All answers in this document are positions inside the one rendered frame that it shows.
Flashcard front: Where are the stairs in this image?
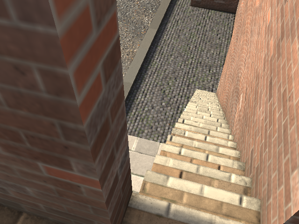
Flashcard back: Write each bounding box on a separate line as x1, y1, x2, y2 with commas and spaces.
138, 89, 261, 224

